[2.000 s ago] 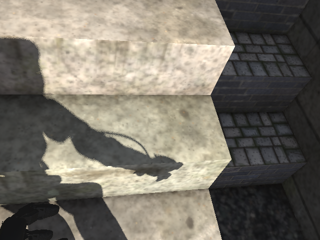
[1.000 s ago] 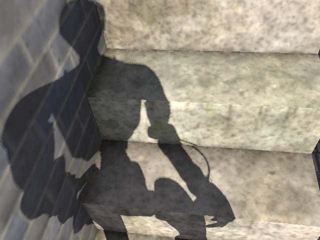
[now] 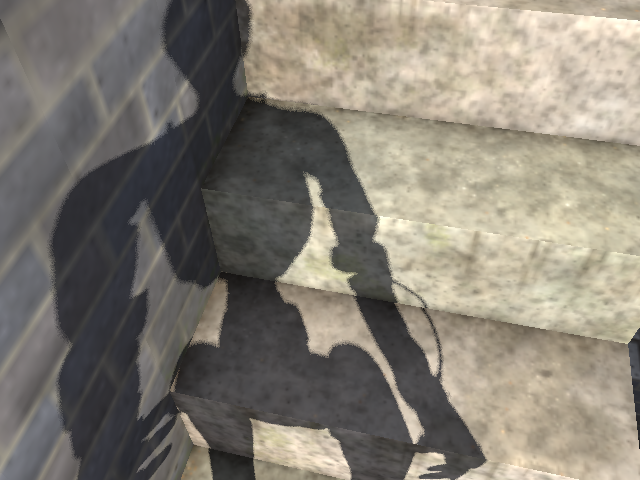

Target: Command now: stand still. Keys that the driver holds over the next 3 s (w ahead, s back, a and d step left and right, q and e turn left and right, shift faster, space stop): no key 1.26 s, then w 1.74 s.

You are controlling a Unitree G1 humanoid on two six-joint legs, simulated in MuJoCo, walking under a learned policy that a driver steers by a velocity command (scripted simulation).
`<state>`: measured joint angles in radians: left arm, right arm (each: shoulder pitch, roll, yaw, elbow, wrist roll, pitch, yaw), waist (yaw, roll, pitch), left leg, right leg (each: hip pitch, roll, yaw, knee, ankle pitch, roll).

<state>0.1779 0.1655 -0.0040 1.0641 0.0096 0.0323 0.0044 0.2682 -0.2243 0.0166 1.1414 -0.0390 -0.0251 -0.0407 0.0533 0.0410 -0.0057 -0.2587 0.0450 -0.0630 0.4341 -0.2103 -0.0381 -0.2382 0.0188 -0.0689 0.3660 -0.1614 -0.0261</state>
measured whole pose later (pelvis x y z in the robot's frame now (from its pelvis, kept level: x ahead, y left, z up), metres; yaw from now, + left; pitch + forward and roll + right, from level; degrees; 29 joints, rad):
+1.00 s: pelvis +0.00 +0.00 +0.00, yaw +0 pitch +2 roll -1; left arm 0.19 0.17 0.01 1.07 0.00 0.03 0.02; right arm 0.26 -0.23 0.00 1.13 -0.03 -0.03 -0.04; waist 0.05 0.04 0.01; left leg -0.25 0.04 -0.05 0.41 -0.19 -0.03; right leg -0.23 0.01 -0.06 0.35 -0.15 -0.02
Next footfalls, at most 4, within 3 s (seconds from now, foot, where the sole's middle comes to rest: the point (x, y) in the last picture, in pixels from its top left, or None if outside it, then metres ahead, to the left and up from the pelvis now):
2.14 right None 0.27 -0.19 -0.58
2.84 left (292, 348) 0.56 0.12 -0.37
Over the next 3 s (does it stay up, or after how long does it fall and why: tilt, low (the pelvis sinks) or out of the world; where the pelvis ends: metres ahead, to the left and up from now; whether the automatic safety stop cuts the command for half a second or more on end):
stays up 0.42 0.00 0.32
